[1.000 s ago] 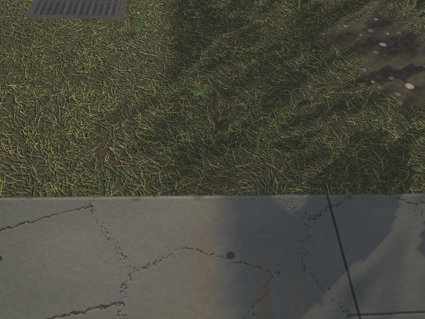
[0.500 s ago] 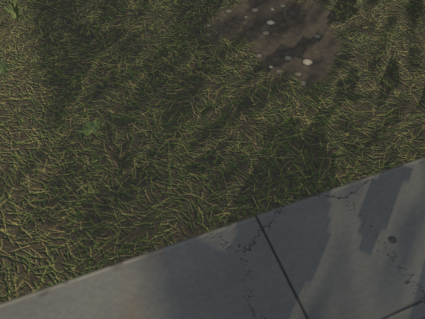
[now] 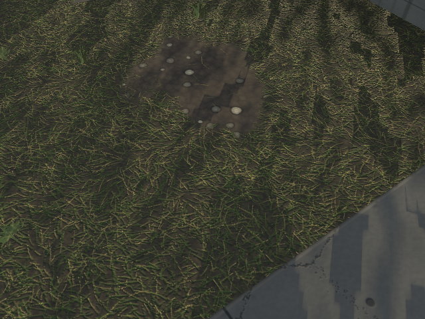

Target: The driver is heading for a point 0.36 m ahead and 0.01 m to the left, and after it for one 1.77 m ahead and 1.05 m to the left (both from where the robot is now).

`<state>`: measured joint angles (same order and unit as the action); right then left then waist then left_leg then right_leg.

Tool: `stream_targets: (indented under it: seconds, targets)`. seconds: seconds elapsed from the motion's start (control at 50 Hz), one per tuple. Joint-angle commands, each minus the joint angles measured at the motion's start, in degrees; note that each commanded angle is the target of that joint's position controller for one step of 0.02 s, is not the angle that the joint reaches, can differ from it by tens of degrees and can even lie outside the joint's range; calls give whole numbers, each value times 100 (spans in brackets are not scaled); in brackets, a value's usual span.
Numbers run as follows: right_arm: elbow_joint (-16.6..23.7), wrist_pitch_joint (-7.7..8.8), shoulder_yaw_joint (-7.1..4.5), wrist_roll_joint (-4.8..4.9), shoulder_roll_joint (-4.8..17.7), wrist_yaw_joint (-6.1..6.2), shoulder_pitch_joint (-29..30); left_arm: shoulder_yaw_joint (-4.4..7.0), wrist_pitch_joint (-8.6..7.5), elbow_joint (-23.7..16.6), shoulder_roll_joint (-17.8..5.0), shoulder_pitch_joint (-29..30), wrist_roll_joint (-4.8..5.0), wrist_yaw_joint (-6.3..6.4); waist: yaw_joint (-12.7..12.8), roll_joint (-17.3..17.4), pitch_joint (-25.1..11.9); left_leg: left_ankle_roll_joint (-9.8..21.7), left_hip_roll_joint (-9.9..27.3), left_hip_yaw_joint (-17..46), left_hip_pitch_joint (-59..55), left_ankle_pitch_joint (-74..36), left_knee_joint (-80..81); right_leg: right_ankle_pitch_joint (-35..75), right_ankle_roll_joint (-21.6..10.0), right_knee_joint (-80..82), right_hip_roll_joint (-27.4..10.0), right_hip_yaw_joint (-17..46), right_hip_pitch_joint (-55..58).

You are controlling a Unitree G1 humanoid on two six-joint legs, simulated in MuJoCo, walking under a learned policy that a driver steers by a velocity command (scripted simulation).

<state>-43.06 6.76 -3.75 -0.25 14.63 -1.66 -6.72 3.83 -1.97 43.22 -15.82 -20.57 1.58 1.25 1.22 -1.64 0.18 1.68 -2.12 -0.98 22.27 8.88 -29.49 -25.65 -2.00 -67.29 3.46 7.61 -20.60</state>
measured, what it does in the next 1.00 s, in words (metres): goes down, turning left: right foot, then left foot 0.05 m lower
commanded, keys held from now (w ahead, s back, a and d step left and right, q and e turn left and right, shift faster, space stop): w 0.24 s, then w+q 0.26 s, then q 0.50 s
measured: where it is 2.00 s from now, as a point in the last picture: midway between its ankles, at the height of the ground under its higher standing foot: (183, 268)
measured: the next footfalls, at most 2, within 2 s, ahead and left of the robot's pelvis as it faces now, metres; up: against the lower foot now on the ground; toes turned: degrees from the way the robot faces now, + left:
right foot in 0.38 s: +0.35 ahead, -0.16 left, +0.00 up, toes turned -2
left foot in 0.90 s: +0.48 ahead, +0.14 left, -0.05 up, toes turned +16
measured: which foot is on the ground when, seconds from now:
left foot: down 0.00-0.40, up 0.42-0.88, down 0.90-1.00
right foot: up 0.00-0.36, down 0.38-0.94, up 0.96-1.00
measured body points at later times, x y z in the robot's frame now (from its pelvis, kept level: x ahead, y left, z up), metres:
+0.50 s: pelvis +0.25 -0.05 +0.00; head +0.28 -0.07 +0.45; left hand +0.44 +0.20 -0.08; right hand +0.27 -0.34 -0.13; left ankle +0.14 +0.09 -0.65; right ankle +0.31 -0.16 -0.73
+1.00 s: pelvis +0.43 +0.02 -0.05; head +0.47 +0.05 +0.39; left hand +0.48 +0.34 -0.16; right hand +0.68 -0.19 -0.14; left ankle +0.48 +0.14 -0.76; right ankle +0.34 -0.15 -0.66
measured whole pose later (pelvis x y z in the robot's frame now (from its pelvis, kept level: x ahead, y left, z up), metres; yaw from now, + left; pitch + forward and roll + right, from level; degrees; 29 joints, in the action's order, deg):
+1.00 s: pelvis +0.43 +0.02 -0.05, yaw +17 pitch +0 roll +1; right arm -39.6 0.7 -6.2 0.1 16.7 -3.2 -5.6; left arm 6.3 -2.0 38.0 -16.8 -9.8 1.1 2.2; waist 1.4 -2.4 6.3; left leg -3.3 -1.6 -1.1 27.7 -34.1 -38.9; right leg -39.2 2.9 -74.2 -8.6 -4.1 -19.4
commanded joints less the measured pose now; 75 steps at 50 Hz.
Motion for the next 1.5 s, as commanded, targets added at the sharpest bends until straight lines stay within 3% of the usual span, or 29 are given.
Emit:
stream_targets:
  seconds: [0.02, 0.28, 0.36, 0.38, 0.4, 0.42, 0.46, 0.52, 0.6, 0.66, 0.76, 0.84, 0.88, 0.92, 0.94, 0.96, 0.98, 1.0, 1.02, 1.06, 1.14, 1.22, 1.28, 1.32, 1.36, 1.38, 1.42, 1.46, 1.5]
  targets:
    - [64, -39, -102, -82, 499, 18, -559, 154, -120, -560, -585, 301, -66, -23, -250, 585, -48, 970, 1626, 2186, -1651, 567, 1621, 638, -9, -248, -743, 128, -1965]
    - [-485, -188, -170, 194, 1044, 46, -1481, -80, -264, -1025, -221, 2036, -35, -270, -670, 579, 246, 975, 1465, 749, -1587, -762, 1898, 2422, 109, 3373, -700, -739, -1233]
    - [-558, -335, -189, 220, 1254, 101, -1454, 90, -358, -924, -566, 1454, -55, -314, -112, 688, 4, 714, 1523, 928, -1703, -1554, 1005, 2091, -123, 4140, -399, -853, 82]
    - [-531, -320, -134, 200, 1104, 108, -1402, 239, -365, -718, -851, 703, -121, -262, 241, 564, -487, 532, 1216, 681, -1357, -1889, 83, 2153, -305, 4097, -509, -752, 1260]
    - [-317, -265, 18, 63, 714, 102, -1267, 374, -346, -602, -1305, -363, -237, -176, 702, -70, -1387, 248, 801, 338, -300, -596, -1734, 2158, -732, 3938, -1693, 431, 2848]
    - [-202, -147, 158, 142, 194, 121, -1886, 412, -273, -531, -1572, -548, -269, -176, 408, -1472, -1984, 0, 83, 234, 1596, 2300, -3487, 865, -1465, 4609, -2853, 2695, 4111]
    - [-170, -127, -79, 309, 996, 126, -1352, 180, -275, -530, -781, -188, -141, -194, 460, -818, -959, 55, 528, 732, 2373, 1844, -4277, 462, -1179, 4998, -2538, 2053, 3182]
    - [-187, -312, -126, 183, 756, 163, -1214, 71, -358, -528, -375, 704, -226, -238, -57, -492, -222, -67, 915, 695, 1628, 947, -3732, 2250, -967, 5450, -2010, 534, 1619]
    - [70, -533, -70, 48, 349, 180, -1000, 232, -401, -345, -685, 1045, -280, -84, -343, -312, -138, -302, 765, 406, 1107, 364, -2798, 5212, -979, 5336, -1843, -815, 1028]
    - [102, -578, -119, -29, 461, 38, -1042, 264, -375, -395, -771, 1191, -301, 28, -370, -257, -506, -312, 702, 234, 595, -1129, -2777, 5548, -996, 4894, -1895, -1338, 939]
    - [698, -687, -285, 54, 737, -162, -38, 335, -279, -397, -815, 828, -69, 241, 44, -340, -107, -173, 891, 722, 1909, -1338, -1965, 3882, -812, 4186, -2356, -1073, 1932]
    - [1038, -754, -326, 84, 664, -339, 511, 459, -81, -673, -959, 704, -110, 324, 331, -290, -7, -297, 850, 361, 2235, -375, -1805, 3468, -700, 3286, -2610, -944, 2017]
    - [912, -816, -358, 290, 677, -448, 350, 470, 3, -843, -956, 890, -82, 259, 371, 5, 91, -353, 617, -108, 1268, -818, -754, 2586, -375, 2701, -2277, -1572, 1176]
    - [431, -784, -557, 265, 837, -303, -672, 434, 17, -854, -794, 746, -52, 124, -62, 472, -348, -249, -212, -732, -805, -1517, -80, 2466, 39, 1173, -1555, -2288, 194]
    - [255, -744, -688, 149, 1140, -142, -1330, 483, -37, -1089, -967, 1218, 21, 57, -712, 1259, -485, 176, -112, -184, -2048, -1926, 509, 2345, 535, -198, -973, -2526, -885]
    - [116, -700, -720, 75, 1447, -73, -1817, 451, -185, -1533, -952, 2057, 29, -6, -1230, 2116, -541, 809, 611, 1527, -2803, -2776, 1321, -933, 659, -1725, -498, -2018, -2142]
    - [119, -543, -647, -84, 1535, -27, -1728, 319, -264, -1656, -693, 2559, -38, 32, -1220, 1819, -622, 1125, 1197, 2686, -2799, -3811, 1472, -1990, 512, -2114, -332, -1281, -2457]
    - [120, -386, -578, -157, 1457, -7, -1669, 246, -209, -1370, -475, 2633, -124, 154, -1305, 766, -495, 993, 1276, 1905, -2697, -6003, 1091, -2079, 385, -2097, -379, -1100, -2193]
    - [280, -288, -545, -150, 1549, -32, -1338, 165, -158, -1505, -246, 2190, -107, 190, -770, 681, -978, 1438, 1773, 3145, -2967, -5449, 1086, -1527, 458, -1939, -154, -661, -2409]
    - [427, -243, -487, 79, 1261, -21, -694, 183, -82, -1280, -444, 1897, -178, 237, -482, 725, -631, 1387, 1870, 3668, -2355, -3593, 1270, -580, 411, -1054, -462, -332, -2347]
    - [345, -283, -410, 76, 1027, 291, -1055, 154, -291, -1240, -444, 2192, -262, 194, -546, 324, -371, 1240, 1582, 3042, -1373, -5262, 1118, 422, 287, -144, -346, -379, -1718]
    - [373, -368, -414, 231, 894, 792, -1274, 67, -775, -1432, -404, 2814, -228, -25, -515, 238, 191, 1014, 642, 2467, -399, -2033, 1189, 3301, 335, 2920, -96, -325, -1062]
    - [441, -436, -397, 110, 468, 710, -1220, 200, -795, -1113, -330, 1771, -46, -266, -191, 249, 133, 465, 43, 2274, 884, 1107, 795, 5421, 361, 4591, -58, -154, 1837]
    - [546, -528, -377, 183, 242, 765, -989, 193, -685, -705, -310, 764, -1, -309, 281, 313, 238, -57, -362, 1794, 1137, 2222, -1187, 6482, 219, 5477, -963, 345, 2341]
    - [477, -640, -170, 234, -281, 538, -1512, 74, -580, -610, -220, 184, -372, -336, 364, -242, -577, -282, -869, 1173, 2217, 3923, -4528, 7056, 56, 4060, -1686, 214, 3555]
    - [429, -649, -187, 237, -130, 407, -2067, 73, -491, -619, -211, 390, -465, -375, 7, -670, -669, -379, -763, 1333, 2625, 3728, -5320, 8166, -261, 3601, -2180, 360, 3302]
    - [324, -701, -407, 186, 580, 392, -2499, 172, -297, -642, -369, 1311, -308, -420, -553, -841, -704, -519, -251, 1203, 2629, 2234, -5458, 5865, -491, 4096, -1879, 211, 2245]
    - [618, -902, -367, 209, 684, 457, -2341, 342, -84, -811, -1087, 2165, -295, -308, -942, -1590, -717, -661, 414, 995, 2320, 1075, -5565, 865, -1353, 5452, -2650, 1499, 697]
    - [579, -1001, -489, 114, 1035, 464, -1900, 145, -101, -835, -457, 2120, -241, -160, -741, -627, -289, -685, 489, 1003, 2225, 502, -5141, -128, -1219, 5679, -2273, 1224, 281]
